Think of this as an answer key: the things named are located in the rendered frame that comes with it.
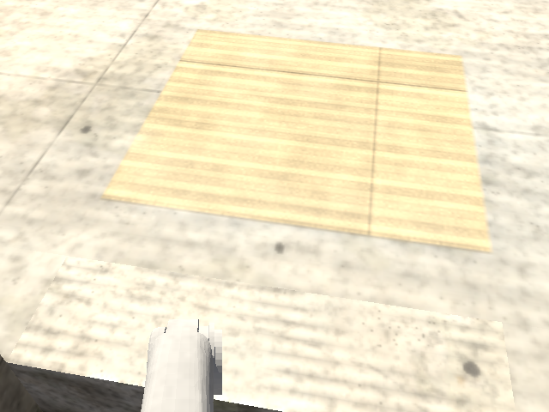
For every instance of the left robot thigh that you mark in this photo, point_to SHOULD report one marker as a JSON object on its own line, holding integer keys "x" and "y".
{"x": 184, "y": 368}

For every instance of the left robot shin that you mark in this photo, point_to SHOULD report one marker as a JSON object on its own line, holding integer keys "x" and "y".
{"x": 154, "y": 334}

